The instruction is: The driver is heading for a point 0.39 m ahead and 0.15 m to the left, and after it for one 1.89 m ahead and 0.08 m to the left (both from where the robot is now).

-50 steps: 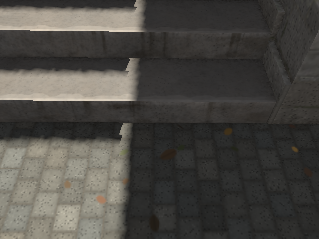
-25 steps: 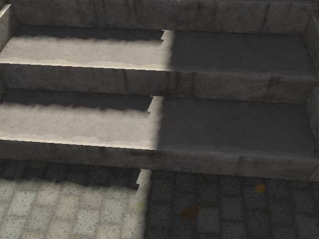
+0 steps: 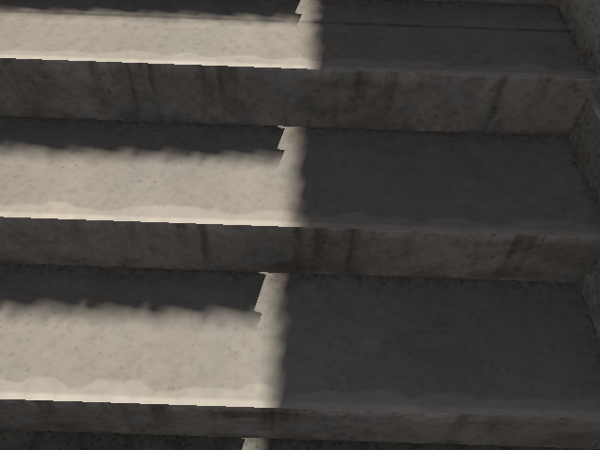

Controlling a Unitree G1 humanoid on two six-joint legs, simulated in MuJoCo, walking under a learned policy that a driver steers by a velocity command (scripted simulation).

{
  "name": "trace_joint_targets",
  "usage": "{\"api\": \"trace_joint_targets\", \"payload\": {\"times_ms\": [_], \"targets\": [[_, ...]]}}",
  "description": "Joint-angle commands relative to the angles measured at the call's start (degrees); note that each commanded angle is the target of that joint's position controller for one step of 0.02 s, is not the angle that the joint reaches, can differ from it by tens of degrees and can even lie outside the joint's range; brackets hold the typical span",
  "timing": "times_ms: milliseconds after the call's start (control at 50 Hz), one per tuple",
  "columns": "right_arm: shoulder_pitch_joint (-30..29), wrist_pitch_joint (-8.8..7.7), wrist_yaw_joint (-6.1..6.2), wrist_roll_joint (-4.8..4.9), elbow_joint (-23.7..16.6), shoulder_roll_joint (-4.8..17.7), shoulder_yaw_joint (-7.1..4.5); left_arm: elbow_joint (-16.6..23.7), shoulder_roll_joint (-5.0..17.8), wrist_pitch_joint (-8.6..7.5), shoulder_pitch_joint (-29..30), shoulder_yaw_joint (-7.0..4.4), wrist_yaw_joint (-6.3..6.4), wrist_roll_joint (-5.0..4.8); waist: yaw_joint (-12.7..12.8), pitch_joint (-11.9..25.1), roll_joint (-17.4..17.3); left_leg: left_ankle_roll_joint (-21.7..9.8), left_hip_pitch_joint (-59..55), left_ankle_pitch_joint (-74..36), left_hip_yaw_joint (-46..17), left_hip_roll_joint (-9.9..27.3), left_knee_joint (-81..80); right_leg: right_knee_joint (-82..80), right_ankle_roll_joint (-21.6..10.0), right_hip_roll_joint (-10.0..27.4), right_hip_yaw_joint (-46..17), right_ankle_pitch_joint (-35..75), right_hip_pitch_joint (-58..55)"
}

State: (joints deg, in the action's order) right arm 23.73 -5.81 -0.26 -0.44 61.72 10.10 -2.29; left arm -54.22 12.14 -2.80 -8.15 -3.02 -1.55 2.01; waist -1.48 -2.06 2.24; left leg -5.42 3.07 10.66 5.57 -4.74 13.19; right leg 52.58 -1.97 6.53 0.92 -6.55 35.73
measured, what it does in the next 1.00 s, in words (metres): walks ahead, turning left: right foot, then left foot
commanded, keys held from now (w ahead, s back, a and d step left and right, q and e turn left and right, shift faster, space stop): w+q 0.02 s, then q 0.98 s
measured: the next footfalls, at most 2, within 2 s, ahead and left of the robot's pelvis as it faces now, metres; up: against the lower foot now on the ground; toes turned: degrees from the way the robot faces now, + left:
right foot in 0.20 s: +0.27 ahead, -0.11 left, +0.00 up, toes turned +1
left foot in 0.64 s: +0.14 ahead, +0.09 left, +0.00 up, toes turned +23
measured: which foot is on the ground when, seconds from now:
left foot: down 0.00-0.20, up 0.22-0.62, down 0.64-1.00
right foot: up 0.00-0.18, down 0.20-0.64, up 0.66-1.00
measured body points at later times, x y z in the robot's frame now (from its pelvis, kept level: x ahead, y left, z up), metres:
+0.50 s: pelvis +0.14 -0.03 -0.01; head +0.17 -0.03 +0.44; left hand +0.16 +0.24 -0.14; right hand +0.28 -0.27 -0.15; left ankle +0.12 +0.09 -0.70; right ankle +0.23 -0.11 -0.75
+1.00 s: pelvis +0.12 -0.01 +0.00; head +0.15 +0.01 +0.44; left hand +0.08 +0.28 -0.13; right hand +0.34 -0.21 -0.12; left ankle +0.10 +0.07 -0.75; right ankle +0.18 -0.13 -0.71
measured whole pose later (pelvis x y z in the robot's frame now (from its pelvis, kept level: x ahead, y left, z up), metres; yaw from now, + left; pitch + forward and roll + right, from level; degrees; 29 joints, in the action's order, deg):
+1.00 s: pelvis +0.12 -0.01 +0.00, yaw +31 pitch +1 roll -1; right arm 12.1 1.5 -0.1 -1.0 47.1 16.3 -4.5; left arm -47.9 15.0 1.5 -9.5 -3.5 2.3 0.3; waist -1.3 -3.0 -0.2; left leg -3.7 16.2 9.6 -6.9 -5.3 24.9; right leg 45.9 1.5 -0.9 -1.7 -23.8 22.8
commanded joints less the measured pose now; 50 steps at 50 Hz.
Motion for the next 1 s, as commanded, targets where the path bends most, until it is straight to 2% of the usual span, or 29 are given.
{"api": "trace_joint_targets", "payload": {"times_ms": [20, 80, 120, 160, 180, 200, 220, 240, 260, 280, 300, 320, 380, 480, 560, 600, 620, 640, 660, 680, 700, 720, 760, 800, 820, 900, 940, 960, 1000], "targets": [[1.8, -0.8, 0.18, -0.04, -2.1, 6.3, -0.58, 3.9, 1.1, -0.26, 5.1, 0.42, -0.12, -0.5, 0.2, -3.2, -5.8, -5.6, 3.0, -20.6, -9.0, 14.1, -6.2, -9.2, 1.1, -1.1, 2.3, 4.9, -0.6], [3.5, -0.61, 0.66, -0.55, -1.5, 7.0, -0.48, 4.1, 0.6, -0.97, 7.1, 0.93, 0.84, -0.81, -0.5, -2.7, -5.9, -4.6, 0.1, -38.8, -7.5, 13.4, 0.0, -16.3, 1.2, -4.6, 3.8, 5.5, -5.3], [2.8, -0.42, 0.82, -0.7, -1.7, 7.8, -0.75, 4.0, 2.1, -1.75, 6.2, 0.72, 1.7, -1.02, -0.1, -1.1, -7.8, -3.8, -2.1, -44.9, -8.7, 13.4, 4.8, -18.8, 0.2, -6.2, 3.1, 4.3, -8.4], [-0.2, -0.3, 1.14, -0.46, -2.9, 8.7, -1.21, 2.0, 4.9, -2.71, -0.3, -0.12, 2.57, -1.01, 2.5, 1.6, -8.7, -2.2, -3.7, -46.7, -10.9, 12.7, 12.0, -24.5, -1.4, -7.7, 1.7, 3.7, -15.4], [-2.1, -0.23, 1.18, 0.49, -3.5, 8.8, -1.33, 0.3, 6.0, -3.61, -6.0, -0.56, 3.1, -0.26, 5.5, 4.1, -6.4, -0.9, -1.8, -42.8, -10.3, 10.6, 19.9, -30.7, -2.1, -6.9, 1.8, 11.8, -23.4], [-2.9, -0.42, 1.42, 1.57, -5.7, 7.5, -0.95, -0.6, 9.9, -4.52, -12.2, -1.5, 3.7, 1.2, 6.8, 10.2, -2.6, 0.6, 7.2, -26.1, -9.8, 7.8, 31.3, -27.5, -3.9, 2.3, -4.4, 34.2, -37.0], [5.7, 0.36, 2.16, 3.59, -6.1, 1.0, 0.02, 0.6, 13.8, -4.01, -14.0, -2.37, 3.32, 1.7, 3.7, 20.1, 10.3, 2.4, 21.6, 21.2, -4.7, -0.7, 49.8, -21.5, -12.5, 21.1, -18.6, 66.3, -53.4], [7.3, 1.89, 3.04, 2.32, -4.5, 5.3, -1.17, 1.7, 12.0, -2.66, -12.9, -2.34, 2.9, -0.68, 4.0, 24.8, 7.3, 2.4, 23.5, 26.9, -7.0, 0.0, 56.9, -23.8, -15.5, 21.8, -20.1, 64.8, -50.2], [3.9, 2.79, 2.77, 0.5, -4.6, 6.6, -2.0, 2.9, 8.1, -2.05, -8.6, -1.36, 2.95, -1.08, 2.4, 19.2, 3.1, 2.8, 24.5, 23.2, -8.1, 2.6, 58.3, -26.8, -14.0, 18.5, -15.4, 52.6, -43.0], [0.7, 3.38, 2.1, -0.61, -5.2, 6.0, -2.22, 3.8, 4.9, -1.69, -4.1, -0.39, 3.4, -1.08, 1.1, 12.7, 2.0, 3.6, 25.5, 19.5, -7.9, 4.6, 56.8, -29.9, -12.1, 14.8, -11.2, 41.6, -35.6], [-1.4, 4.07, 1.46, -1.35, -5.7, 5.6, -2.47, 4.0, 3.7, -1.43, -2.8, 0.11, 4.11, -1.11, 0.4, 8.5, 3.0, 4.5, 25.2, 17.1, -7.8, 6.0, 55.4, -32.4, -10.9, 12.6, -8.0, 35.9, -30.1], [-1.5, 4.91, 0.85, -1.93, -5.9, 5.0, -2.54, 4.0, 3.9, -1.14, -2.4, 0.19, 4.8, -1.24, -0.4, 6.8, 4.0, 5.4, 23.2, 15.3, -7.0, 6.3, 54.9, -34.0, -10.6, 11.0, -5.0, 32.7, -25.5], [-1.2, 6.73, 0.33, -1.74, -6.7, 3.7, -2.52, 4.1, 6.0, -0.97, -2.1, -0.2, 4.99, -0.8, -1.8, 7.6, 3.2, 6.2, 21.2, 13.9, -5.1, 5.6, 53.0, -35.2, -11.9, 10.8, -0.7, 27.6, -21.0], [-8.6, 9.01, -0.52, -1.53, -11.1, 5.0, -1.98, 4.8, 7.9, 0.19, -1.1, -0.83, 4.44, -0.3, -0.5, 6.6, 6.0, 5.0, 18.9, 10.4, -3.1, 7.4, 40.0, -38.0, -10.7, 11.3, 2.2, 3.9, -17.6], [-11.1, 9.25, -1.07, -1.38, -14.1, 6.7, -1.97, 4.8, 10.5, 1.52, -2.5, -1.75, 3.91, -0.24, 1.0, 6.8, 5.1, 3.8, 14.8, 12.9, -0.7, 6.6, 31.8, -36.9, -9.2, 13.9, 2.3, -5.3, -18.4], [-9.0, 8.83, -0.97, -1.38, -14.5, 6.8, -2.01, 4.6, 11.7, 2.15, -2.3, -2.18, 4.0, -0.68, -0.2, 6.1, 3.4, 2.2, 9.4, 10.2, 0.3, 5.7, 22.9, -33.6, -6.3, 13.8, 3.9, -8.8, -16.6], [-7.1, 8.29, -0.85, -1.32, -14.0, 7.8, -2.28, 4.3, 11.2, 2.68, -3.4, -2.28, 3.87, -0.32, -0.8, 5.3, 0.0, 1.1, 5.8, 8.0, -2.1, 5.4, 16.0, -28.8, -3.3, 12.2, 5.9, -10.3, -13.9], [-6.5, 7.46, -0.4, -1.59, -14.3, 11.2, -2.92, 4.1, 8.6, 3.56, -5.8, -2.01, 3.36, -0.1, -0.9, 3.1, -11.8, -1.3, 5.0, 9.4, -15.8, 13.7, 2.3, -15.5, 1.3, 6.5, 11.4, -17.2, -9.0], [-7.8, 7.37, 0.24, -1.1, -16.2, 19.9, -4.71, 8.3, 5.1, 3.98, -3.6, -1.06, 3.91, -0.72, -0.5, -1.1, -23.4, -8.6, 7.9, -0.6, -37.0, 27.5, -2.4, -5.7, 5.5, -5.0, 10.5, -29.6, 3.6], [-5.5, 7.56, 1.24, -1.9, -14.9, 18.9, -5.24, 8.9, 7.2, 4.63, 1.3, -1.33, 4.34, -0.02, -2.6, -2.4, -13.7, -11.4, 12.5, -3.0, -33.4, 26.6, -1.9, 4.0, 5.2, -3.9, 1.9, -26.3, 1.1], [-8.8, 7.59, 1.68, -1.47, -15.0, 16.3, -4.48, 8.5, 6.7, 4.81, 0.0, -1.41, 3.93, -0.97, 0.4, -2.2, -10.8, -9.8, 14.3, -0.7, -27.2, 22.1, -0.4, 5.2, 4.7, -3.5, -0.6, -20.4, -0.7], [-13.2, 7.74, 1.54, -1.13, -16.0, 14.6, -3.93, 7.6, 7.0, 4.36, -2.0, -1.61, 3.53, -1.4, 2.7, -2.0, -9.8, -7.2, 14.3, 0.7, -23.1, 17.9, 0.3, 4.5, 4.0, -3.8, -1.3, -15.3, -1.9], [-15.8, 7.32, 1.52, -0.26, -17.5, 12.3, -3.27, 6.3, 8.1, 3.77, -4.5, -2.1, 3.04, 0.38, 3.1, 1.8, -10.2, -6.6, 9.9, -6.6, -20.5, 14.9, 2.0, 6.9, 3.4, -5.1, -1.0, -11.8, -2.6], [-13.3, 6.76, 1.45, 0.18, -17.0, 12.5, -3.31, 6.8, 7.3, 3.78, -4.1, -2.03, 3.07, -0.03, 2.4, 4.1, -7.1, -7.5, 5.7, -14.3, -21.3, 15.4, 3.9, 6.8, 4.0, -5.5, -1.6, -12.2, -2.5], [-11.9, 6.53, 1.54, 0.21, -16.5, 13.0, -3.52, 7.3, 6.7, 3.89, -3.5, -1.82, 3.32, -0.42, 1.9, 4.3, -7.0, -7.9, 3.7, -16.0, -22.1, 15.8, 4.5, 5.4, 4.4, -5.5, -2.0, -12.7, -1.7], [-8.3, 6.64, 1.64, -0.17, -15.7, 14.2, -3.99, 9.2, 6.8, 4.23, -0.9, -1.42, 4.04, -1.01, -0.5, 4.1, -9.6, -9.2, 0.5, -14.8, -26.4, 16.3, 5.3, -1.6, 4.9, -6.1, -2.9, -15.8, -2.2], [-8.9, 6.69, 0.79, -0.38, -16.8, 15.2, -4.21, 9.9, 7.2, 3.97, -0.5, -1.37, 4.16, -2.07, -0.8, 4.4, -9.8, -9.5, 1.6, -14.6, -28.0, 16.1, 5.7, -4.8, 3.8, -6.5, -2.9, -17.8, -5.4], [-9.7, 6.8, 0.22, -0.75, -17.2, 15.7, -4.43, 10.0, 7.6, 3.61, -0.2, -1.41, 4.02, -1.81, -0.8, 4.2, -9.4, -9.1, 2.9, -14.8, -28.7, 15.8, 5.9, -6.3, 3.5, -7.2, -2.8, -18.4, -7.3], [-10.9, 7.05, -0.42, -0.9, -17.8, 16.1, -4.64, 10.3, 7.6, 3.12, -1.0, -1.34, 3.95, -2.04, -0.4, 4.7, -9.8, -8.3, 4.6, -16.2, -30.3, 15.0, 6.7, -10.0, 2.7, -8.2, -2.8, -18.6, -11.3]]}}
